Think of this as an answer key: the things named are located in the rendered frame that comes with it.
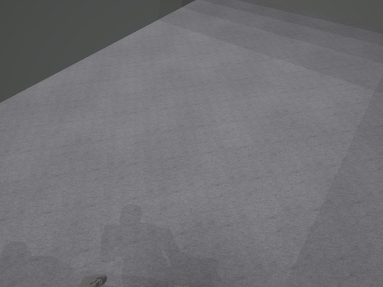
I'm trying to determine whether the robot left hand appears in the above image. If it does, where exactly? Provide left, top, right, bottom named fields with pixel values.
left=79, top=274, right=107, bottom=287

